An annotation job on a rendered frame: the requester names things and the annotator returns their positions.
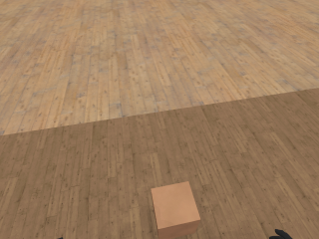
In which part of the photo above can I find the robot right hand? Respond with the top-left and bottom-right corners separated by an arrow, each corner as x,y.
269,229 -> 292,239

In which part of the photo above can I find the carton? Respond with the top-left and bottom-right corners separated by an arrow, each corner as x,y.
151,181 -> 201,239

